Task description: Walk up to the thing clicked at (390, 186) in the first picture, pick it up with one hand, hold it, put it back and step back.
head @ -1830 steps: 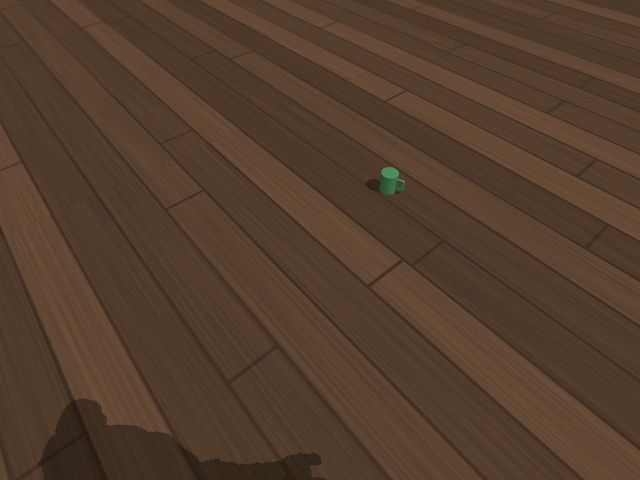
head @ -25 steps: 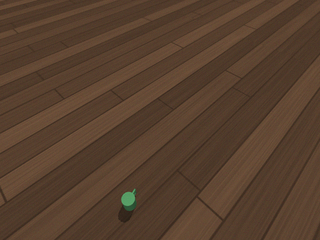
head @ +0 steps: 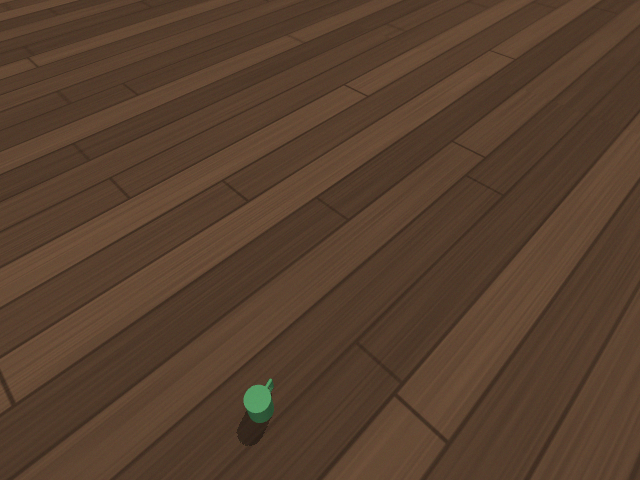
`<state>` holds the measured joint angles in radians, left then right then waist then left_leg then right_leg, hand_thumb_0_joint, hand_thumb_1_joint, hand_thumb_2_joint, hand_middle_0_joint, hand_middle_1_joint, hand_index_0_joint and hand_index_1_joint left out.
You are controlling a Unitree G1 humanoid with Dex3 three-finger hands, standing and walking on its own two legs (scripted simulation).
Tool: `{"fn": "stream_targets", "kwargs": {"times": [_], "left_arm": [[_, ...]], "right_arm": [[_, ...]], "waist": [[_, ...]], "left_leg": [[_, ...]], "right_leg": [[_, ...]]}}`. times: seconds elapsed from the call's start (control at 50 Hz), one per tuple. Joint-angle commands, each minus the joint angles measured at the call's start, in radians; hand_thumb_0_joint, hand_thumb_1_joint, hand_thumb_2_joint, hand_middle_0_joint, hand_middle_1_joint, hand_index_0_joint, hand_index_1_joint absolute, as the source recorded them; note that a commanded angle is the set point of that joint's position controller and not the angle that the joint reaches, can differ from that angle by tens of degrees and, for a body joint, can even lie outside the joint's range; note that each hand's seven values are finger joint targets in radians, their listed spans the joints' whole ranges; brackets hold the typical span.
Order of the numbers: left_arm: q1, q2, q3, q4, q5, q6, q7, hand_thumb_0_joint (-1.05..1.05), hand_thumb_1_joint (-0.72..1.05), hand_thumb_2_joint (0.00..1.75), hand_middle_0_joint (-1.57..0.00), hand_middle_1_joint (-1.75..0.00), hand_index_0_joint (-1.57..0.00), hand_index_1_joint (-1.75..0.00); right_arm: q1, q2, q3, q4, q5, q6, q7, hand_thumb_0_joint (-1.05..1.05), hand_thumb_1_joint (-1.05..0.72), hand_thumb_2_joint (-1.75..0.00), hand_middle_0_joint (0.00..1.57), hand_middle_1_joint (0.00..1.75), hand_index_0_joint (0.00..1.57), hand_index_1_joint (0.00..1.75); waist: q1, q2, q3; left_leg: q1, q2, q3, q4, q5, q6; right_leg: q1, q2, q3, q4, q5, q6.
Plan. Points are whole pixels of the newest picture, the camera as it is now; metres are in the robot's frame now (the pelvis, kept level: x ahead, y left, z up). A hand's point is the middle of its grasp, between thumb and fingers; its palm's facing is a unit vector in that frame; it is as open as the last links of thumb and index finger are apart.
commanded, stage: stand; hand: left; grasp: from above
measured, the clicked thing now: (262, 398) +0.46 +0.18 -0.73
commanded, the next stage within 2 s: rise first in 0.74 s
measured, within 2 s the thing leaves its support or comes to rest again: neither
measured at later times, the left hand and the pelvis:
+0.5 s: hand out of the picture +0.07 +0.26 -0.16, palm faces -0.04 -0.94 -0.35, open 7.4 cm; pelvis +0.00 +0.00 +0.00, yaw +0 degrees
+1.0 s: hand out of the picture +0.12 +0.25 -0.16, palm faces +0.03 -0.94 -0.33, open 8.1 cm; pelvis -0.01 +0.00 -0.01, yaw +1 degrees
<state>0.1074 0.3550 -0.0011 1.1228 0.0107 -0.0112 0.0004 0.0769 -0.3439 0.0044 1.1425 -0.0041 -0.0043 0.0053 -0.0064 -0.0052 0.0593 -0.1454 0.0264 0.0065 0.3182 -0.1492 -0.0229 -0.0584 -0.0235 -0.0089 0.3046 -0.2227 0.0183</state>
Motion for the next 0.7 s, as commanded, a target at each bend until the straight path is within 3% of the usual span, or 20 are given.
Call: {"fn": "stream_targets", "kwargs": {"times": [0.0,0.08,0.16,0.28,0.34,0.46,0.54,0.68], "left_arm": [[-0.024,0.215,0.046,-0.056,-0.002,-0.02,0.009,0.0,0.9,0.9,-0.2,-0.3,-0.2,-0.3],[-0.016,0.211,0.044,-0.06,-0.002,-0.022,0.01,0.0,0.9,0.9,-0.2,-0.3,-0.2,-0.3],[-0.026,0.218,0.045,-0.059,-0.003,-0.018,0.01,0.0,0.9,0.9,-0.2,-0.3,-0.2,-0.3],[-0.007,0.207,0.042,-0.059,-0.001,-0.018,0.009,0.0,0.9,0.9,-0.2,-0.3,-0.2,-0.3],[-0.014,0.218,0.045,-0.058,-0.002,-0.016,0.009,0.0,0.9,0.9,-0.2,-0.3,-0.2,-0.3],[-0.008,0.219,0.043,-0.063,0.0,-0.02,0.011,0.0,0.9,0.9,-0.2,-0.3,-0.2,-0.3],[-0.013,0.212,0.041,-0.065,-0.002,-0.018,0.009,0.0,0.9,0.9,-0.2,-0.3,-0.2,-0.3],[0.003,0.212,0.04,-0.062,-0.001,-0.017,0.007,0.0,0.9,0.9,-0.2,-0.3,-0.2,-0.3]], "right_arm": [[-0.04,-0.215,-0.045,-0.056,-0.002,-0.023,-0.01,0.0,-0.9,-0.9,0.2,0.3,0.2,0.3],[-0.035,-0.221,-0.044,-0.057,-0.001,-0.024,-0.01,0.0,-0.9,-0.9,0.2,0.3,0.2,0.3],[-0.032,-0.214,-0.04,-0.056,-0.001,-0.02,-0.011,0.0,-0.9,-0.9,0.2,0.3,0.2,0.3],[-0.034,-0.222,-0.044,-0.058,-0.002,-0.022,-0.012,0.0,-0.9,-0.9,0.2,0.3,0.2,0.3],[-0.028,-0.214,-0.041,-0.06,-0.002,-0.024,-0.012,0.0,-0.9,-0.9,0.2,0.3,0.2,0.3],[-0.025,-0.219,-0.045,-0.06,-0.002,-0.022,-0.011,0.0,-0.9,-0.9,0.2,0.3,0.2,0.3],[-0.018,-0.222,-0.045,-0.059,-0.004,-0.022,-0.01,0.0,-0.9,-0.9,0.2,0.3,0.2,0.3],[-0.024,-0.221,-0.045,-0.059,-0.002,-0.024,-0.008,0.0,-0.9,-0.9,0.2,0.3,0.2,0.3]], "waist": [[0.0,-0.003,-0.107],[0.003,0.015,-0.122],[0.0,0.008,-0.09],[0.007,0.012,-0.104],[0.003,0.004,-0.085],[0.003,-0.002,-0.102],[0.0,0.014,-0.079],[0.007,0.021,-0.08]], "left_leg": [[0.082,0.111,-0.08,-0.016,0.196,0.032],[0.092,0.113,-0.075,-0.001,0.234,0.037],[0.067,0.107,-0.077,-0.024,0.151,0.033],[0.084,0.114,-0.081,-0.012,0.212,0.037],[0.066,0.106,-0.081,-0.029,0.172,0.031],[0.084,0.111,-0.081,-0.014,0.195,0.037],[0.052,0.106,-0.081,-0.033,0.139,0.034],[0.054,0.105,-0.089,-0.037,0.123,0.034]], "right_leg": [[-0.033,-0.111,0.07,-0.044,0.193,-0.031],[-0.024,-0.115,0.07,-0.037,0.247,-0.028],[-0.038,-0.113,0.077,-0.052,0.16,-0.029],[-0.031,-0.113,0.068,-0.04,0.205,-0.03],[-0.039,-0.111,0.069,-0.046,0.16,-0.031],[-0.033,-0.115,0.07,-0.044,0.196,-0.03],[-0.04,-0.111,0.071,-0.056,0.134,-0.029],[-0.039,-0.111,0.071,-0.058,0.114,-0.031]]}}
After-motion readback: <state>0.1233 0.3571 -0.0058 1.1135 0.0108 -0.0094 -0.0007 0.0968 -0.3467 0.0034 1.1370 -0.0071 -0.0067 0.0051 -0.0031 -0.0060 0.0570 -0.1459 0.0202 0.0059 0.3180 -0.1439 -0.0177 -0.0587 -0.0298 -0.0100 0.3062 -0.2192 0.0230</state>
